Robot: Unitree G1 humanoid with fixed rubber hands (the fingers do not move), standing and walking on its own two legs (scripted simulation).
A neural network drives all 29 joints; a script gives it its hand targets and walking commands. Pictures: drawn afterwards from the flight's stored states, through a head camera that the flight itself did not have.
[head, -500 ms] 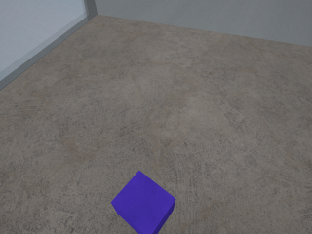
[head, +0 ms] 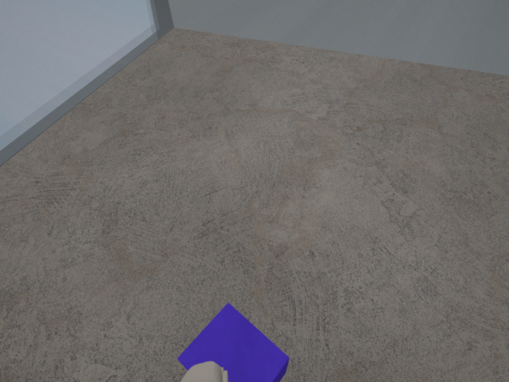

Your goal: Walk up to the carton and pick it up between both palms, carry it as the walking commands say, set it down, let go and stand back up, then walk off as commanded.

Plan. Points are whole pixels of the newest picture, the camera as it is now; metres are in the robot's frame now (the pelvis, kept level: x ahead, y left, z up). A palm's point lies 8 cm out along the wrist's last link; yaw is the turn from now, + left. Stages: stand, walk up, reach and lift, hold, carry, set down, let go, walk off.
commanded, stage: walk off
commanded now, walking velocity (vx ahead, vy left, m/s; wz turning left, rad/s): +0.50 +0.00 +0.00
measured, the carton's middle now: (235, 366) +0.26 +0.11 -0.67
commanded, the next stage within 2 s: stand in 1.32 s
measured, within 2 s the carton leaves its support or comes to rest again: rests again in 1.66 s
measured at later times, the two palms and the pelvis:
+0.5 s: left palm (143, 255) +0.38 +0.28 -0.13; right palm (377, 374) +0.16 -0.18 -0.13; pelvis +0.26 +0.05 +0.00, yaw -1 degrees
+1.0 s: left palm (151, 263) +0.35 +0.25 -0.12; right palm (340, 153) +0.68 -0.18 -0.11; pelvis +0.48 +0.04 +0.00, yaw +1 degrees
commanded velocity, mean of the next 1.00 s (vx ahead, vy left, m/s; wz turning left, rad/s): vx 0.50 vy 0.00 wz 0.00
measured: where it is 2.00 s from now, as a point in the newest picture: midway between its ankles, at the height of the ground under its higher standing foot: (261, 263)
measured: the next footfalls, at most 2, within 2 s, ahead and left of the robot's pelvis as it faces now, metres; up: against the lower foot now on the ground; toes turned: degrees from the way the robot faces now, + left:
right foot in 0.58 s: +0.46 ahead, -0.11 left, +0.00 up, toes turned -9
left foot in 1.06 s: +0.48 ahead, +0.19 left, +0.00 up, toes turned +7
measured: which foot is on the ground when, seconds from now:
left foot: down 0.00-0.66, up 0.68-1.00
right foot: down 0.00-0.22, up 0.24-0.56, down 0.58-1.00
